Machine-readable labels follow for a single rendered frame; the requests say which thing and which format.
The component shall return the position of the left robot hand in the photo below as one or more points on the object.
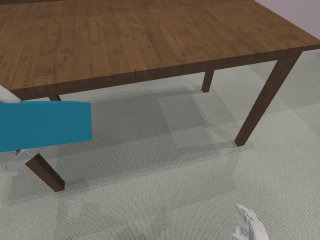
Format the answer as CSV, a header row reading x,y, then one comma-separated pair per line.
x,y
10,161

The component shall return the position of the sponge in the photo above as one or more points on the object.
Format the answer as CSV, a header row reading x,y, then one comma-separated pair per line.
x,y
34,124

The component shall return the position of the table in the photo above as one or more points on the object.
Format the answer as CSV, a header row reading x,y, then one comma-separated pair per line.
x,y
55,47

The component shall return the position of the right robot hand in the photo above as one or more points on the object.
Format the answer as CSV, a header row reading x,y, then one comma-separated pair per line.
x,y
256,229

